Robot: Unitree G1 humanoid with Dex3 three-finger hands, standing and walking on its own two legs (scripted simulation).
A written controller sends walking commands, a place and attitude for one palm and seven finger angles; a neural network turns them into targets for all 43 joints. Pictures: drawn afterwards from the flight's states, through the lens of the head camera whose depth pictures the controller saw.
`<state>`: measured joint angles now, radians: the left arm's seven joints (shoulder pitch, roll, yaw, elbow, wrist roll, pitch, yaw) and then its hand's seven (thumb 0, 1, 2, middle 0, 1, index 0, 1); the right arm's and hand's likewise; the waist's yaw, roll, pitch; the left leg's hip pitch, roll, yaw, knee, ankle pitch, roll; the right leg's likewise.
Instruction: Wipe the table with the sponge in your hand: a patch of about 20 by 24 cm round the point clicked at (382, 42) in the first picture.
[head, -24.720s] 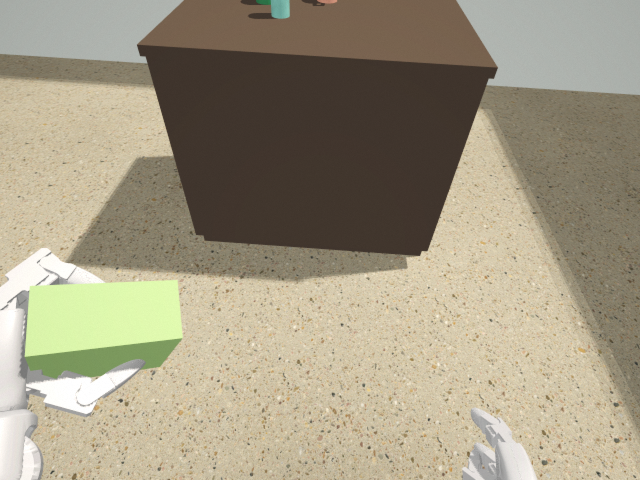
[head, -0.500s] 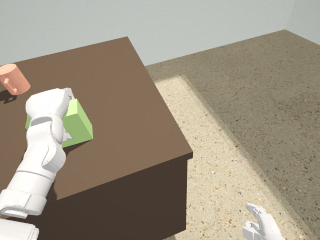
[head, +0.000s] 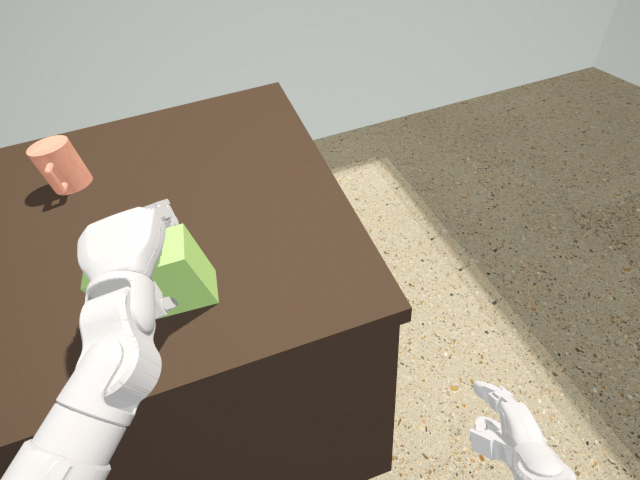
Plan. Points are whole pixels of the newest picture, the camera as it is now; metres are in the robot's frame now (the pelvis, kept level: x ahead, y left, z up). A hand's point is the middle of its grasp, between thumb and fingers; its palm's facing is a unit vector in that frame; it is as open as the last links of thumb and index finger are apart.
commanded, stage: wipe back along the middle lane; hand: left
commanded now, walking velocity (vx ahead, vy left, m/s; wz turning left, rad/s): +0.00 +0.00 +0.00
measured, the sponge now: (162, 285) +0.32 +0.25 +0.11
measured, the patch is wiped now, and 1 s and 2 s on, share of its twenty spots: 0.55 0.75 0.85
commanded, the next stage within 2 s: slide across to the third lane in 0.38 s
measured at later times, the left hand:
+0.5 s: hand (164, 293) +0.27 +0.21 +0.15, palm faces +0.24 -0.14 -0.96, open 9.9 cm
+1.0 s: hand (214, 282) +0.29 +0.15 +0.15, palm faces +0.14 -0.10 -0.98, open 9.9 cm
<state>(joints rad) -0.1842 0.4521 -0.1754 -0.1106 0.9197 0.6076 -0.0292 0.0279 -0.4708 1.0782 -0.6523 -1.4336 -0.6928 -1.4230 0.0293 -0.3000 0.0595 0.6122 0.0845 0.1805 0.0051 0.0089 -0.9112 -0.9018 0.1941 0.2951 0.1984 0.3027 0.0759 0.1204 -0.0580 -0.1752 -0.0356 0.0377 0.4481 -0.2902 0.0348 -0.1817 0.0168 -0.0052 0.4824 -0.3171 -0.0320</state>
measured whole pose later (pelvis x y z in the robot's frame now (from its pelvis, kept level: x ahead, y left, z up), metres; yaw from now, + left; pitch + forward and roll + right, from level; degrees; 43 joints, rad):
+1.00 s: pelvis -0.02 -0.04 +0.00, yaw +1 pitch -3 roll +2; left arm -0.25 0.39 -0.37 -0.15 0.93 0.71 -0.06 0.01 -0.49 1.07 -0.67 -1.39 -0.77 -1.32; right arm -0.01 -0.29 0.07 0.64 0.07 0.20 0.01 0.01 -0.91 -0.90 0.19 0.29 0.20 0.30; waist 0.10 0.13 -0.03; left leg -0.13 -0.01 0.01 0.43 -0.26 -0.01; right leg -0.15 0.04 -0.03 0.51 -0.31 -0.08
